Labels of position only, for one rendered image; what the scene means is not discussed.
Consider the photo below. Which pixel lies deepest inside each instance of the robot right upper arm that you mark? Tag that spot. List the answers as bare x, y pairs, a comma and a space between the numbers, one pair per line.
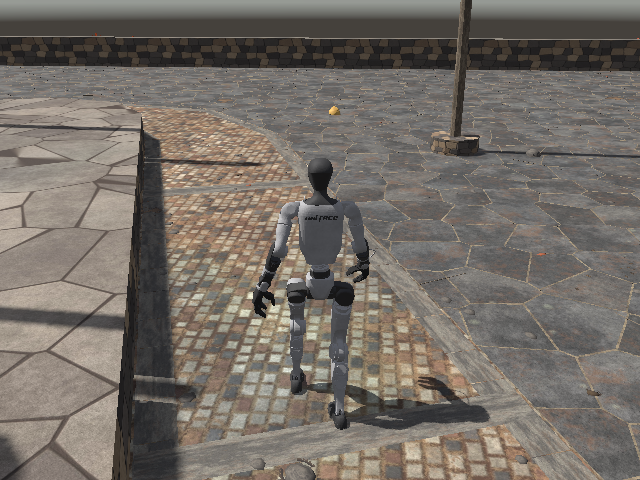
355, 223

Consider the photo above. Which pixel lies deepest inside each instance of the robot left foot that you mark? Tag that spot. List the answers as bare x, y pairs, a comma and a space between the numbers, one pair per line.
296, 385

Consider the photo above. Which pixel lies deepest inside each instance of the left robot hand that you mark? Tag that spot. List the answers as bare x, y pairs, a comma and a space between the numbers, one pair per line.
257, 301

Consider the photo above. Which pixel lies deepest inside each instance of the right robot forearm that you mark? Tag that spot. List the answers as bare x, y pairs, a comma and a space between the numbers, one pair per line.
363, 258

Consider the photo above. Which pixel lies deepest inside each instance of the robot left upper arm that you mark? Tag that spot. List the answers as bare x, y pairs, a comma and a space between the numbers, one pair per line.
288, 212

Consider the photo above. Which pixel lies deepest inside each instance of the left robot shin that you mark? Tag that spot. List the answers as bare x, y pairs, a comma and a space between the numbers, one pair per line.
296, 350

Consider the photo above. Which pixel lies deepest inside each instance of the left robot forearm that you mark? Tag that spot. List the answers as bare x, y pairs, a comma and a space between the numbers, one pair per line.
269, 270

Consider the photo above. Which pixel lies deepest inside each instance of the right robot hand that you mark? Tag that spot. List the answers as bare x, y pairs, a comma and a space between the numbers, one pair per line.
356, 268

